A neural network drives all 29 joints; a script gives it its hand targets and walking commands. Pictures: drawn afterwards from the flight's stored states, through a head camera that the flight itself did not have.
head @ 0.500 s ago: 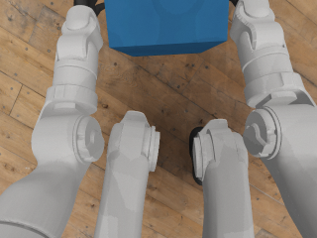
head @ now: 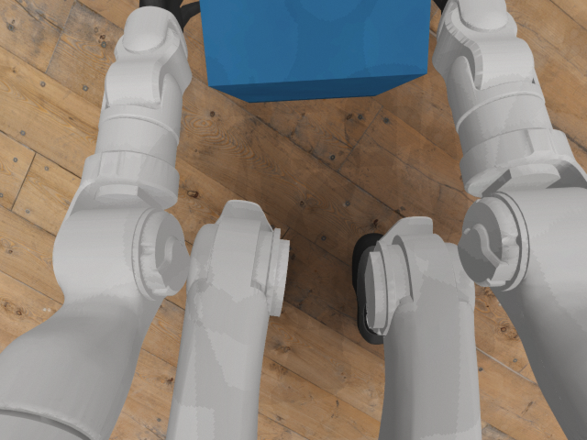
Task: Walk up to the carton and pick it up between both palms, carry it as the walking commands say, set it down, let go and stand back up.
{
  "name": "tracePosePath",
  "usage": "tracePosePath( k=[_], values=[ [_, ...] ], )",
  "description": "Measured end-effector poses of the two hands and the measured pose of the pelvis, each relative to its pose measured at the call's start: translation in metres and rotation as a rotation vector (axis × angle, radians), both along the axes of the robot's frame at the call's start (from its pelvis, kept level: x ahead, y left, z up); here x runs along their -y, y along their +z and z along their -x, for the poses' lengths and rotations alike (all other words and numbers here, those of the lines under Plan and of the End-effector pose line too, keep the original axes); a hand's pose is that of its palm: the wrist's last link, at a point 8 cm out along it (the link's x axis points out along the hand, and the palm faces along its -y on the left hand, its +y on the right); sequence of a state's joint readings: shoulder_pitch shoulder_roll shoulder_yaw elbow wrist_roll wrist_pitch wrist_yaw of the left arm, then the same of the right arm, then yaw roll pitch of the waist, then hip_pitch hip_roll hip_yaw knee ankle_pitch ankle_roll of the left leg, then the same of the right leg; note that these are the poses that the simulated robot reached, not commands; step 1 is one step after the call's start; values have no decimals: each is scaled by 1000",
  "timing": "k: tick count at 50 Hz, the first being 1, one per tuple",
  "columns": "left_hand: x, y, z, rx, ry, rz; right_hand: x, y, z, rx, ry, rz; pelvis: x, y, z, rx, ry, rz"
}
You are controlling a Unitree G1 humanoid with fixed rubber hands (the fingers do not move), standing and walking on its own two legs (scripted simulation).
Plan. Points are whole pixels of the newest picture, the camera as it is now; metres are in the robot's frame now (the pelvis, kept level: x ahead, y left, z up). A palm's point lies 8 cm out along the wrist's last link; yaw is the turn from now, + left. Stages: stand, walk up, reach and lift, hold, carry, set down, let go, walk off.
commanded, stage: set down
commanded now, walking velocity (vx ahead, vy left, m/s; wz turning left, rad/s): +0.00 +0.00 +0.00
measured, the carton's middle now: out of the picture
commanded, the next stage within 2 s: none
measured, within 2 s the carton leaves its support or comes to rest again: neither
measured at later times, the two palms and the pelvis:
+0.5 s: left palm (162, 10) +0.51 +0.20 -0.17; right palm out of the picture +0.55 -0.10 -0.17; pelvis +0.00 +0.00 -0.01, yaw +0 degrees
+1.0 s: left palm (133, 7) +0.52 +0.23 -0.17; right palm out of the picture +0.55 -0.13 -0.18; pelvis +0.00 +0.00 +0.00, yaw +1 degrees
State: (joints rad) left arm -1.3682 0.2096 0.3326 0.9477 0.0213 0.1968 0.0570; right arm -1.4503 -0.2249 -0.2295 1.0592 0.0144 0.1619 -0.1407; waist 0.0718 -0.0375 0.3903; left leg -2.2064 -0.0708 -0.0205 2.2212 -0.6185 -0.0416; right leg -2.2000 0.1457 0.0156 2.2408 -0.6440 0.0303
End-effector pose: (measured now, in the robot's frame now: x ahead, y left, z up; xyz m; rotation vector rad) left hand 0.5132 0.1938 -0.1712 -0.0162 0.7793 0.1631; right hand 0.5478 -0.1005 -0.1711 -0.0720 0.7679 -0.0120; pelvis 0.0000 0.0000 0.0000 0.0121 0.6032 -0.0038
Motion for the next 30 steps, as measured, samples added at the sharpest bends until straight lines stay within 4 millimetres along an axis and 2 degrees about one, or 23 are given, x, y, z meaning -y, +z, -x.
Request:
tracePosePath(
  k=[30],
  values=[
    [-2,-2,-1,12,-31,13,3,-2,-1,20,31,-19,2,-6,5,28,0,-4]
  ],
)
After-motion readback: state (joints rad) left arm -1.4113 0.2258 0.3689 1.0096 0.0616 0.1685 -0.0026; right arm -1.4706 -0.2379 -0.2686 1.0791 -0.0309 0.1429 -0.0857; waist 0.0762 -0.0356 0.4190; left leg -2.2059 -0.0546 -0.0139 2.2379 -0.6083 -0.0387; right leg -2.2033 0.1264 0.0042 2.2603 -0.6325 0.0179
